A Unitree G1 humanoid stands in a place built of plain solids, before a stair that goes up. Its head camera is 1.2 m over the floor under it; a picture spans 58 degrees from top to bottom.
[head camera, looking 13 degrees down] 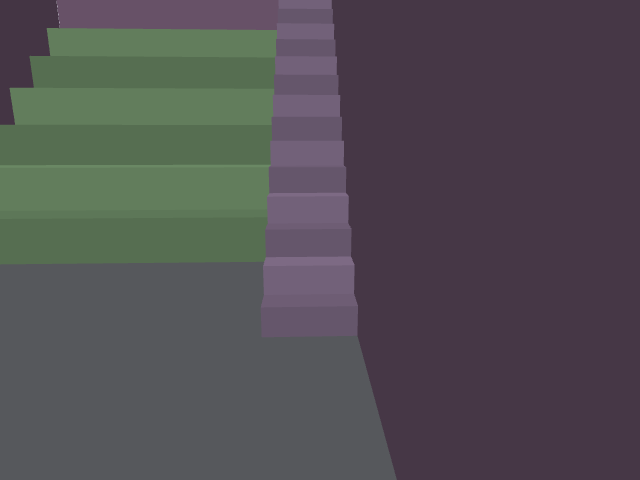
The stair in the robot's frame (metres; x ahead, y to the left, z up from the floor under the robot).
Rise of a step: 0.20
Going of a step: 0.22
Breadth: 0.60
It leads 2 degrees to the left of straight ahead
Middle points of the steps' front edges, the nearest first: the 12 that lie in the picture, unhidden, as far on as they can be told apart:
2.51 0.06 0.20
2.73 0.07 0.40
2.95 0.08 0.60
3.17 0.09 0.80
3.39 0.10 1.00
3.61 0.10 1.19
3.83 0.11 1.39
4.05 0.12 1.59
4.27 0.13 1.79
4.49 0.14 1.99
4.71 0.14 2.19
4.93 0.15 2.39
